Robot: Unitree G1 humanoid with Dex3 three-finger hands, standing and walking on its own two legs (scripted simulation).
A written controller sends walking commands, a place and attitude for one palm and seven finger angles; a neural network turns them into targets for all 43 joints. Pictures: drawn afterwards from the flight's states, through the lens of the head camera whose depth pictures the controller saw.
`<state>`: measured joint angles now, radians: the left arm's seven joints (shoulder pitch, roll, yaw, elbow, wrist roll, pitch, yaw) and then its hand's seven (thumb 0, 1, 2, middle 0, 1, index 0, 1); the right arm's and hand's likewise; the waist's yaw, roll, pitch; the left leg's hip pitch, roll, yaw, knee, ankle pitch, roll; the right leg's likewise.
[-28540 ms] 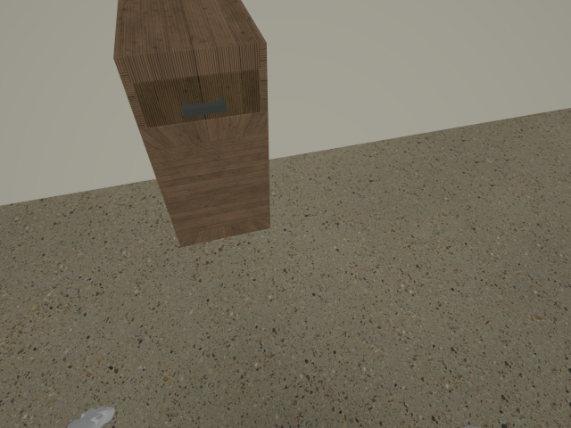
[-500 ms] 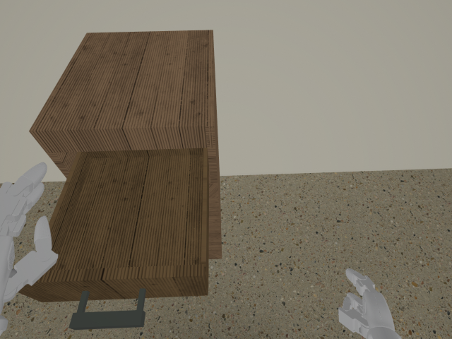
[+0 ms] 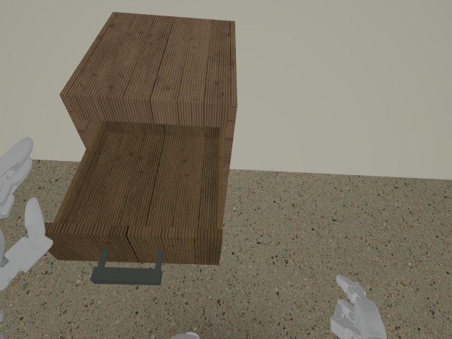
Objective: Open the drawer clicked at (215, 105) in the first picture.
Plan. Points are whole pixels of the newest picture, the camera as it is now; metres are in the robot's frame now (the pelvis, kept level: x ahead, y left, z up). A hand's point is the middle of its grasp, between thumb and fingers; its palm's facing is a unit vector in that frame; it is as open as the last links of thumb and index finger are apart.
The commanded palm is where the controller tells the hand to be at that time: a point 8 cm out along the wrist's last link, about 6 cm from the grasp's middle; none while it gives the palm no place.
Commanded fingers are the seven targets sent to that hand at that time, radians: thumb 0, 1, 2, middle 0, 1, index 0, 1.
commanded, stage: step back with the hand held close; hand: left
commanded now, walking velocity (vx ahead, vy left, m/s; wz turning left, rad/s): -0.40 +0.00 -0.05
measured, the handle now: (130, 265) +0.26 +0.20 -0.08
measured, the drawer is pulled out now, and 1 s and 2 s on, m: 0.30 0.30 0.30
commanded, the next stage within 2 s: stop stepping back and stand still in 0.46 s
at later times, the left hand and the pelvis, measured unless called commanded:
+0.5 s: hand (71, 303) +0.14 +0.18 +0.17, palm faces +0.10 -0.84 -0.54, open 7.4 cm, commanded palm +0.06 +0.25 +0.19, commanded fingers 0.00 0.90 0.90 -0.20 -0.30 -0.20 -0.30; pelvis -0.10 -0.02 -0.01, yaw -6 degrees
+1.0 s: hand out of the picture -0.03 +0.16 +0.19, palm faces +0.27 -0.82 -0.50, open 7.4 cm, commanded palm -0.09 +0.23 +0.19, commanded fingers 0.00 0.90 0.90 -0.20 -0.30 -0.20 -0.30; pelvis -0.22 -0.05 +0.00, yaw +1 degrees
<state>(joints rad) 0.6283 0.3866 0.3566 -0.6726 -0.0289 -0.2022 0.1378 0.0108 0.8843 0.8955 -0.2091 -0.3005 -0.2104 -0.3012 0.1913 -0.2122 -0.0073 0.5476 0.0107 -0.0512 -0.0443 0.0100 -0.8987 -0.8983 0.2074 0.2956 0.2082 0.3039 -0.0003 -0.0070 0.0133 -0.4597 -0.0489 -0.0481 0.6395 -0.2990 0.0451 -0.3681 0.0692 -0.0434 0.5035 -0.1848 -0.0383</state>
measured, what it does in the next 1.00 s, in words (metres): walks backwards: right foot, then left foot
